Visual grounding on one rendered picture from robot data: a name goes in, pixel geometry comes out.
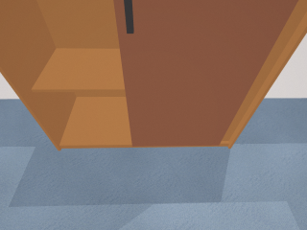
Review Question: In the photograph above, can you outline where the wardrobe door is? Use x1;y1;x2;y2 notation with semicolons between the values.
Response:
113;0;298;147
222;0;307;141

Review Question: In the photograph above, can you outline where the handle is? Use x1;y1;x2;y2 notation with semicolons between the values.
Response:
124;0;134;34

